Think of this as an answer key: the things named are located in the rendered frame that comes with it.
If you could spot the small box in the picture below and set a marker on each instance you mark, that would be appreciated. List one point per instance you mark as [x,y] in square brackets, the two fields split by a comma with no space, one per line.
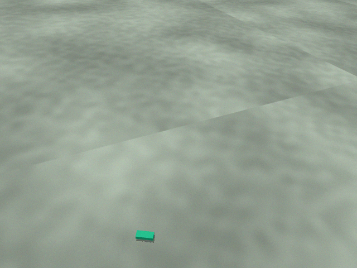
[145,235]

